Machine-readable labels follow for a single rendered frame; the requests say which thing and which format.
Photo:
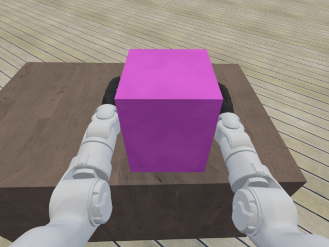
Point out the left robot hand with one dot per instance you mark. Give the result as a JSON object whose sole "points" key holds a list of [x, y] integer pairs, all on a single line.
{"points": [[110, 92]]}

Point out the robot left upper arm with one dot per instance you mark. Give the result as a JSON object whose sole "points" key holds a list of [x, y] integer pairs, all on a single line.
{"points": [[77, 208]]}

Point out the right robot forearm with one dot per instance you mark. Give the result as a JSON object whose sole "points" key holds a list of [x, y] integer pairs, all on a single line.
{"points": [[240, 156]]}

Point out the left robot forearm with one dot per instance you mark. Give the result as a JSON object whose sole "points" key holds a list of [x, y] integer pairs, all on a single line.
{"points": [[97, 147]]}

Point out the robot right upper arm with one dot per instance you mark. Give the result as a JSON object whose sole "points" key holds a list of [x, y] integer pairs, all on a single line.
{"points": [[269, 218]]}

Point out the carton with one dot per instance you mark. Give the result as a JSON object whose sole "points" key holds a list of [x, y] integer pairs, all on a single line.
{"points": [[168, 103]]}

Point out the pedestal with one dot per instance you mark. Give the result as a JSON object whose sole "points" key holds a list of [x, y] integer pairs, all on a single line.
{"points": [[45, 110]]}

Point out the right robot hand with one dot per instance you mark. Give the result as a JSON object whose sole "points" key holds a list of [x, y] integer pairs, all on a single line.
{"points": [[227, 105]]}

